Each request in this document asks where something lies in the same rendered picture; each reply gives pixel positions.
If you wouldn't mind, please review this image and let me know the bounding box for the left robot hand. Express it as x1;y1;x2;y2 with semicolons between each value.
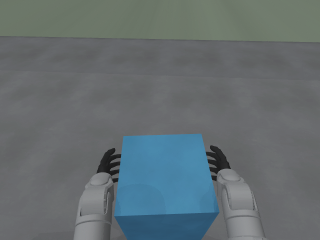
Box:
97;148;122;183

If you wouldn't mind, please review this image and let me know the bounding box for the left robot forearm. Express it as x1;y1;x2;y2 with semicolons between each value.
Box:
73;172;114;240

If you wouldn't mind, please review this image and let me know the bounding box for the carton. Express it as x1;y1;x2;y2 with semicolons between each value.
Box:
114;133;220;240

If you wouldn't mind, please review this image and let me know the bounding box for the right robot hand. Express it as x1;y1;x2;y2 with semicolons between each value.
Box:
206;145;231;181

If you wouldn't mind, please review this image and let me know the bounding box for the right robot forearm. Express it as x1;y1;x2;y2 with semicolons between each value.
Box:
216;168;269;240

